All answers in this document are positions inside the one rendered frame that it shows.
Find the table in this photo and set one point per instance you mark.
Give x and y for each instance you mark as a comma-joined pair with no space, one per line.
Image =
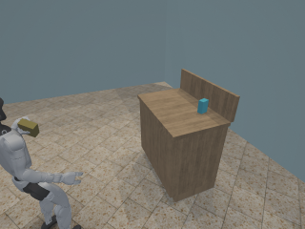
183,146

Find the robot right shin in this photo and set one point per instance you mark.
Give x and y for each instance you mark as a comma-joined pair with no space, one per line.
64,219

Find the right robot upper arm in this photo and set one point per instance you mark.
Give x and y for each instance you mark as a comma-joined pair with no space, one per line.
15,146

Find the right robot hand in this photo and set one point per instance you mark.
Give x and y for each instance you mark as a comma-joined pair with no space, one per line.
69,178

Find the sponge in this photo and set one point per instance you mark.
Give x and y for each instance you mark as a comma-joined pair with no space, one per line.
29,126

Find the left robot foot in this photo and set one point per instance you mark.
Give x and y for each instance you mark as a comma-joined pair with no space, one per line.
48,226

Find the left robot hand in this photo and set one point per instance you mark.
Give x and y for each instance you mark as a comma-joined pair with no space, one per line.
17,129

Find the right robot forearm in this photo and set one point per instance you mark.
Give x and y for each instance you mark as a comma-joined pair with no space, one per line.
38,176

